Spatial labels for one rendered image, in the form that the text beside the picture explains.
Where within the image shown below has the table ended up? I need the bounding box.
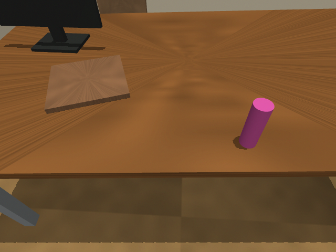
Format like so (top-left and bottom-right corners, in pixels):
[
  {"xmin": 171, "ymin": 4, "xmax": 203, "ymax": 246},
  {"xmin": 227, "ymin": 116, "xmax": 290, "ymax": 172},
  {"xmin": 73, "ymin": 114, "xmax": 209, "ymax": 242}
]
[{"xmin": 0, "ymin": 8, "xmax": 336, "ymax": 226}]

